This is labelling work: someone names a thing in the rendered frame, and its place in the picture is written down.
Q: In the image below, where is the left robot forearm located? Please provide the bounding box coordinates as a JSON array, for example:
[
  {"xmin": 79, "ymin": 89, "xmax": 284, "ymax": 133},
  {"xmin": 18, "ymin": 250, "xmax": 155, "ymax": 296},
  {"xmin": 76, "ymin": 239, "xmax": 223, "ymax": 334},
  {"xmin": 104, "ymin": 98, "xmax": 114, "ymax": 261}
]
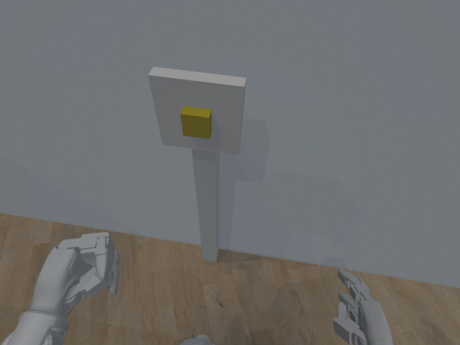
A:
[{"xmin": 1, "ymin": 310, "xmax": 70, "ymax": 345}]

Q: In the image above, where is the left robot hand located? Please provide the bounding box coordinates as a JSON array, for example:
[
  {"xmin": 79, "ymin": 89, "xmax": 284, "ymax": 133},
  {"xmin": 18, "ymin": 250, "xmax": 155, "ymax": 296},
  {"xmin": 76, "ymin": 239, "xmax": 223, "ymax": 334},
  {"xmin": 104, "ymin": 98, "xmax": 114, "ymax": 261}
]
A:
[{"xmin": 30, "ymin": 232, "xmax": 121, "ymax": 318}]

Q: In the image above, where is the left robot shin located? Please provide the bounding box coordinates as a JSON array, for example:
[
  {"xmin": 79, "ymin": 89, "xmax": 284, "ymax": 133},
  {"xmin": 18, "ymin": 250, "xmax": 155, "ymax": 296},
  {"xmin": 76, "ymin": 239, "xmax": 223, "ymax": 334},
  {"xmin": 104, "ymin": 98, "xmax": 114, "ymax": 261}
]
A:
[{"xmin": 196, "ymin": 335, "xmax": 210, "ymax": 341}]

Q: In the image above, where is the right robot hand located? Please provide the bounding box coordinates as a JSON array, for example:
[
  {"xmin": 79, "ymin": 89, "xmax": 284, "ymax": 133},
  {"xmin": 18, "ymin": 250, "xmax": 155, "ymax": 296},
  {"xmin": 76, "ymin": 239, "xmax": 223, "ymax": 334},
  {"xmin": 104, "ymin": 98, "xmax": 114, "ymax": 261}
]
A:
[{"xmin": 333, "ymin": 269, "xmax": 394, "ymax": 345}]

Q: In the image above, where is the button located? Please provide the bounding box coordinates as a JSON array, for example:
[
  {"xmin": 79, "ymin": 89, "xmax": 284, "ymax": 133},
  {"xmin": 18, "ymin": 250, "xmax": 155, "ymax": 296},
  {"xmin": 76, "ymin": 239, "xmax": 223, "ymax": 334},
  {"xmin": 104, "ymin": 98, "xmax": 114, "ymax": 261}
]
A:
[{"xmin": 180, "ymin": 107, "xmax": 212, "ymax": 139}]

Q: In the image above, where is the panel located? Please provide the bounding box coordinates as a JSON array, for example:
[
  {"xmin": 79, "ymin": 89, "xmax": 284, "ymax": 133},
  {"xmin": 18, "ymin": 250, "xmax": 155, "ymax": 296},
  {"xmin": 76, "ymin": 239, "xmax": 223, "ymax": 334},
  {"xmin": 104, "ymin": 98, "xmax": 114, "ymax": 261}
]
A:
[{"xmin": 148, "ymin": 67, "xmax": 247, "ymax": 263}]

